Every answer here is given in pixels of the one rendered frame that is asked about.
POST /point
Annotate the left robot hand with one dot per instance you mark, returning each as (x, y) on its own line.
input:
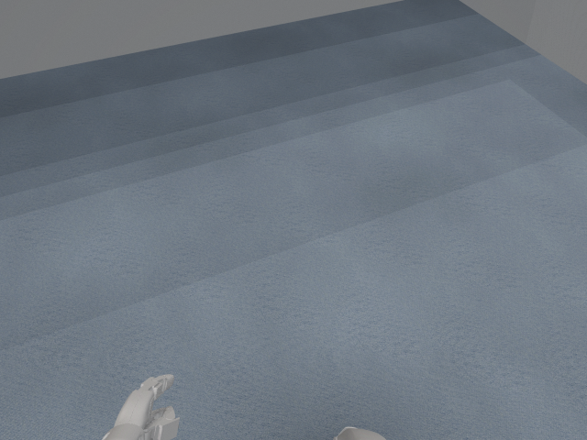
(159, 424)

